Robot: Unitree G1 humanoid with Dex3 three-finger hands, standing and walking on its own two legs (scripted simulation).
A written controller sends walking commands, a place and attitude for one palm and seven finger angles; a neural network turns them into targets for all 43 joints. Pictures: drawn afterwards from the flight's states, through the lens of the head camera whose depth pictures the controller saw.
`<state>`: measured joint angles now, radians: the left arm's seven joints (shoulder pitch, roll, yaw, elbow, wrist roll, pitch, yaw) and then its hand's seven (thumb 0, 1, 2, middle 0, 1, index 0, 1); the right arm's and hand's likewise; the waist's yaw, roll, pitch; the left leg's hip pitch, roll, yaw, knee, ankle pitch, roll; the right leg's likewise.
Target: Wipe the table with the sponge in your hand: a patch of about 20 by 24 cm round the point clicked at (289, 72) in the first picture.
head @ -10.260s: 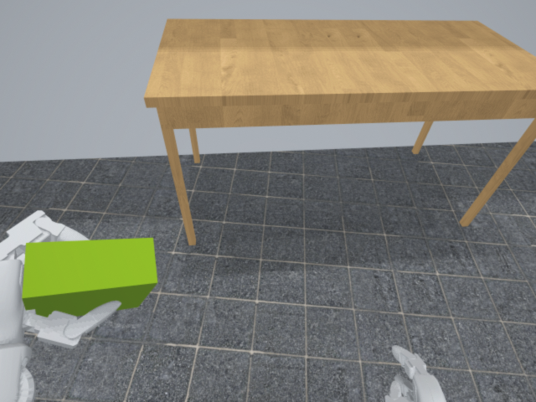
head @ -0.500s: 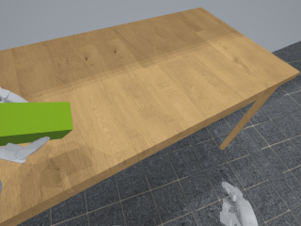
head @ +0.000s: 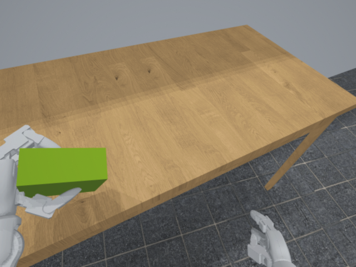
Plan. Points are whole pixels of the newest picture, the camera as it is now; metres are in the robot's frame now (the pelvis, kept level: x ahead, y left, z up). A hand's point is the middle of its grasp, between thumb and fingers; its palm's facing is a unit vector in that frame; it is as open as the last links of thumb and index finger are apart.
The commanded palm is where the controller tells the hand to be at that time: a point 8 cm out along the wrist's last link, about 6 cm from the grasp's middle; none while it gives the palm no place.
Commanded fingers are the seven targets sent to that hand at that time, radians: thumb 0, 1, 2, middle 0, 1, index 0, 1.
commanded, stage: look again from close up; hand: left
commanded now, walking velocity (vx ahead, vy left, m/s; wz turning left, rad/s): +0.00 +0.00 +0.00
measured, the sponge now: (76, 172) +0.24 +0.21 +0.13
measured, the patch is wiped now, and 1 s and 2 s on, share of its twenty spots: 0.00 0.00 0.00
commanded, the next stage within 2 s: turn the palm down, sponge in hand in 0.34 s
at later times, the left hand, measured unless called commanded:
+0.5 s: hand (31, 164) +0.22 +0.26 +0.17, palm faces +0.39 -0.77 -0.51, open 9.7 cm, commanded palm +0.15 +0.28 +0.18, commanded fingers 0.00 0.10 1.30 -1.20 -1.60 -1.20 -1.60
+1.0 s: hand (41, 180) +0.20 +0.24 +0.16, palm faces +0.42 -0.57 -0.71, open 9.7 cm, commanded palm +0.16 +0.26 +0.20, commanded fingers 0.00 0.10 1.30 -1.20 -1.60 -1.20 -1.60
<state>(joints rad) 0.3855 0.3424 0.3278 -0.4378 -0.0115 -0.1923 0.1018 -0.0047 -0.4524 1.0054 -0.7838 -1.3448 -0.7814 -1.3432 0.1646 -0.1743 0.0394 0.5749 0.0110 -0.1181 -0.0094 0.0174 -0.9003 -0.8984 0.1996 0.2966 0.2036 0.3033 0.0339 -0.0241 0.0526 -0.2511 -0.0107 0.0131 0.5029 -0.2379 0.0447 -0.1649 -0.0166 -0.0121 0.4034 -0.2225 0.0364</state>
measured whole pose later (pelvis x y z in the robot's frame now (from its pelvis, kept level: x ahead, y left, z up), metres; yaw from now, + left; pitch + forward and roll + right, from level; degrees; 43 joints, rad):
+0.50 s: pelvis -0.01 -0.01 +0.00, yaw +2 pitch -2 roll -1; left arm 0.22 0.51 0.34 -0.36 0.04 -0.18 0.06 -0.01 -0.45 1.01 -0.78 -1.35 -0.78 -1.34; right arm 0.25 -0.20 0.04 0.56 0.00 -0.13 -0.05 0.02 -0.90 -0.90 0.20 0.30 0.20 0.30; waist 0.06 -0.02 0.07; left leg -0.27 -0.03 -0.01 0.52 -0.22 0.04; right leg -0.19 -0.02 -0.03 0.46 -0.23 0.02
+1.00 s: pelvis -0.02 -0.06 -0.01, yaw +2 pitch -3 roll +0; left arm 0.22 0.54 0.31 -0.30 0.19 0.20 0.06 0.00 -0.45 1.01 -0.77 -1.36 -0.77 -1.35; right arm 0.13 -0.24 0.07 0.61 0.02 -0.05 -0.10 0.02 -0.90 -0.90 0.20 0.30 0.20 0.30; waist 0.09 0.07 0.01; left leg -0.27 0.02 -0.05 0.56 -0.24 -0.02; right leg -0.22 0.02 -0.06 0.58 -0.31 -0.04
